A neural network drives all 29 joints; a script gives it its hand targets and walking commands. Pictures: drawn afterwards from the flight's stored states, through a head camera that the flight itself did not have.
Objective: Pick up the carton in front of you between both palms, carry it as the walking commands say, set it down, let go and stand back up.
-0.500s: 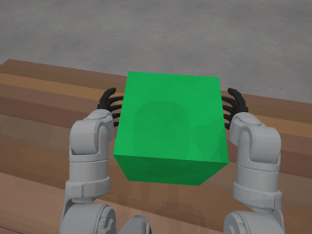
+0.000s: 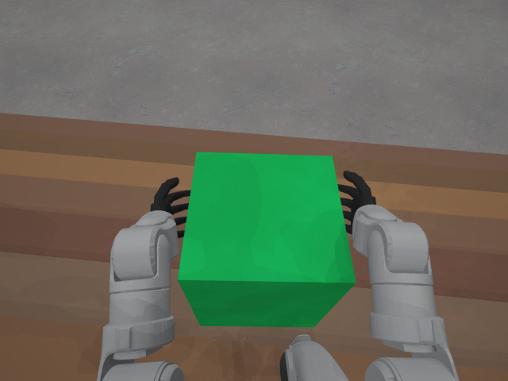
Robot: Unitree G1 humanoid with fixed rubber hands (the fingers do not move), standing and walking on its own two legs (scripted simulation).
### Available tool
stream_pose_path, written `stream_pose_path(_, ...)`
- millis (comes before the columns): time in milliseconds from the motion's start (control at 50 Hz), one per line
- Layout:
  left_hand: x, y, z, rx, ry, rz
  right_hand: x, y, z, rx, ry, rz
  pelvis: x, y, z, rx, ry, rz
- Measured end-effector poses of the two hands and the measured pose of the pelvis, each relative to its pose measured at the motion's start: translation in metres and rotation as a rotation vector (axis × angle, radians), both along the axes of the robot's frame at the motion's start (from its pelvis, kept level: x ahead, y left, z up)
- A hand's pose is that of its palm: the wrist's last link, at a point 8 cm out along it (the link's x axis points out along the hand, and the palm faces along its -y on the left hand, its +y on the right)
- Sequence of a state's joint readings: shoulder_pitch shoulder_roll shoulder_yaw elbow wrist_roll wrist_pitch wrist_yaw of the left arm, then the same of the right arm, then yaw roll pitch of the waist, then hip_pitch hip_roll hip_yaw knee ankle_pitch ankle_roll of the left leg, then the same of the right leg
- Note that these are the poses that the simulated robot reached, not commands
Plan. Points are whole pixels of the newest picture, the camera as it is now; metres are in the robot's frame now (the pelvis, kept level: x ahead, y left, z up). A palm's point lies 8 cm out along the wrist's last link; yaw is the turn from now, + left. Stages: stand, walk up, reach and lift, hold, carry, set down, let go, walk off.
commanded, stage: carry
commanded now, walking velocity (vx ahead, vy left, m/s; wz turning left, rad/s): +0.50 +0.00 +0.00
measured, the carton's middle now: (260, 247) +0.34 -0.02 -0.02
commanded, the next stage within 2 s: none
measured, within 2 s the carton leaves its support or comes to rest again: neither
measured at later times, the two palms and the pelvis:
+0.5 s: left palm (149, 112) +0.70 +0.21 -0.03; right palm (275, 106) +0.71 -0.09 -0.04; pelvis +0.36 +0.03 -0.14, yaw -1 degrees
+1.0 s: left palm (178, 68) +1.06 +0.18 -0.15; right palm (267, 65) +1.05 -0.12 -0.15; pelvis +0.71 +0.05 -0.28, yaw +0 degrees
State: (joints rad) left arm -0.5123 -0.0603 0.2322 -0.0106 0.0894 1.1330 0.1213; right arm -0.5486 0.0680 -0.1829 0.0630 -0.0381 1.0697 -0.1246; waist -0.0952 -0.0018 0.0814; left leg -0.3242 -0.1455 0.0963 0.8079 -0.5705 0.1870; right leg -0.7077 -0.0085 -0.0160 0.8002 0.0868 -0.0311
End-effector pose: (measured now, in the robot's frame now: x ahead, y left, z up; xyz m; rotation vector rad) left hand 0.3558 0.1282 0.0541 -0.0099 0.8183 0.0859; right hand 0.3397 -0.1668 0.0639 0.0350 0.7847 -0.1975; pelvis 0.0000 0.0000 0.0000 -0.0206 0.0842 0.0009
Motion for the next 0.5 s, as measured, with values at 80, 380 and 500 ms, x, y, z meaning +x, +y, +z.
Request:
stream_pose_path(80,0.057,0.002,-0.008,-0.010,-0.087,0.017,0.061,0.002,-0.006,-0.009,-0.086,0.015,0.064,-0.002,-0.026,0.027,-0.024,0.022)
stream_pose_path(380,0.238,0.064,-0.070,0.071,-0.024,0.103,0.280,0.063,-0.079,-0.010,-0.024,0.170,0.268,0.007,-0.103,0.014,-0.032,0.007)
stream_pose_path(500,0.343,0.079,-0.082,0.105,-0.096,0.075,0.375,0.078,-0.103,0.015,-0.095,0.141,0.359,0.034,-0.139,-0.002,-0.025,-0.010)
